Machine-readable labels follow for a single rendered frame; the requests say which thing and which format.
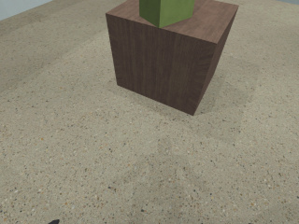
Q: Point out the carton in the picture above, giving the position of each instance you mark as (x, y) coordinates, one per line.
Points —
(165, 12)

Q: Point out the pedestal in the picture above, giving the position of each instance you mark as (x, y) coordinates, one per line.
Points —
(174, 64)

